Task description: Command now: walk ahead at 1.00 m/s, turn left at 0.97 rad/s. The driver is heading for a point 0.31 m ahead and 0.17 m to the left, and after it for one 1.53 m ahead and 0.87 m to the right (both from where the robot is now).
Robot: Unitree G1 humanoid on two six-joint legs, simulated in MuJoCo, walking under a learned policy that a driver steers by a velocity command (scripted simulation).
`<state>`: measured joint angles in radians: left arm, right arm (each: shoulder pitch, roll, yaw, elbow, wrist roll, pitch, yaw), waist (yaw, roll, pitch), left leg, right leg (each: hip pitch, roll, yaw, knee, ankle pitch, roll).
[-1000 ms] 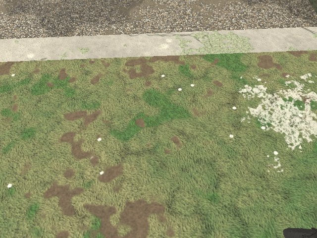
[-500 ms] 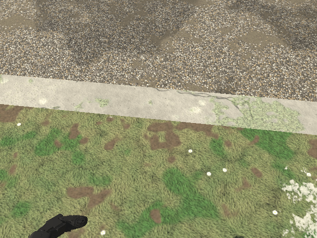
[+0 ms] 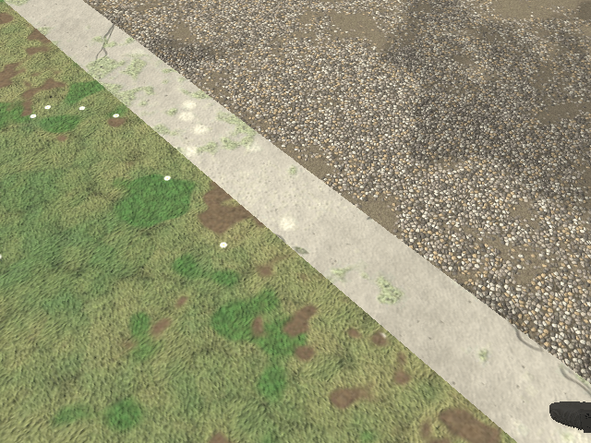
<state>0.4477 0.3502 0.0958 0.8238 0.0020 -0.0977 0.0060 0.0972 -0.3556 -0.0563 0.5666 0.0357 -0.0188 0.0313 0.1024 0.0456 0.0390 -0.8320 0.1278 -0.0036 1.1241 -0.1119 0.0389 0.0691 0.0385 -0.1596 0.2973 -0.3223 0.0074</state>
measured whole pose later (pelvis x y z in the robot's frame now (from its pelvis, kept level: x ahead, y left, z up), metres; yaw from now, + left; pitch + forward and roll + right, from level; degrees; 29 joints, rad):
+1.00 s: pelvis +0.53 +0.04 +0.01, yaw -20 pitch +2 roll +2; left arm 0.19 0.31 0.09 0.51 -0.01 0.09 0.07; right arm 0.07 -0.29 -0.06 0.78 0.01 0.00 -0.04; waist 0.02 0.00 0.07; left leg -0.53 -0.06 -0.21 0.84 -0.30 -0.06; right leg -0.40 0.18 0.30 0.48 -0.07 -0.04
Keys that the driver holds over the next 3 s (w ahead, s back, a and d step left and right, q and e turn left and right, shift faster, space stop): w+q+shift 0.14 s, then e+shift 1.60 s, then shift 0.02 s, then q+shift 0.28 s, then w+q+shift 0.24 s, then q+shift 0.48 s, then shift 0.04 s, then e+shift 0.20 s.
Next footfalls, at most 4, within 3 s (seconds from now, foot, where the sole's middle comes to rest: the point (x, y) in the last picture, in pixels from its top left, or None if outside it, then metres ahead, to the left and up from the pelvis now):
0.16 left None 0.35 0.09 -0.76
0.62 right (348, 381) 0.64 -0.05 -0.76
1.12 left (262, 353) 0.68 0.16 -0.76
1.60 right None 0.46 0.02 -0.76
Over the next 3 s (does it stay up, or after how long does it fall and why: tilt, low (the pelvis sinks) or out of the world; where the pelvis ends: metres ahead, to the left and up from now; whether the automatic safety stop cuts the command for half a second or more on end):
stays up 0.70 -0.04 0.00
